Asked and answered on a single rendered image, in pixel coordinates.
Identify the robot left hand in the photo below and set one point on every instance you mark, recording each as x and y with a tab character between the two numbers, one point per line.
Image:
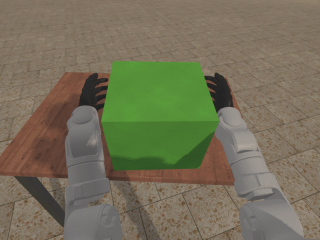
87	97

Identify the left robot forearm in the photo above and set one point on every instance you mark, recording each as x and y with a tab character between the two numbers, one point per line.
84	160

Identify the robot right upper arm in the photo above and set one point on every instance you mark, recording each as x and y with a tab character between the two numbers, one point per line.
271	219

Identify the table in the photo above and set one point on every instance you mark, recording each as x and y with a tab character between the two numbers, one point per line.
38	150

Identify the robot left upper arm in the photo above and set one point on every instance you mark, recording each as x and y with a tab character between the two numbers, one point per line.
99	222

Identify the right robot forearm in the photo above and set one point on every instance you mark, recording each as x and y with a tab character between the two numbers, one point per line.
253	180

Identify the carton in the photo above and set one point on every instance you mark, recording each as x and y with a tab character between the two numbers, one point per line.
158	115

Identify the robot right hand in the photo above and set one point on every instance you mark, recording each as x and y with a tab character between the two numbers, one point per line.
222	97

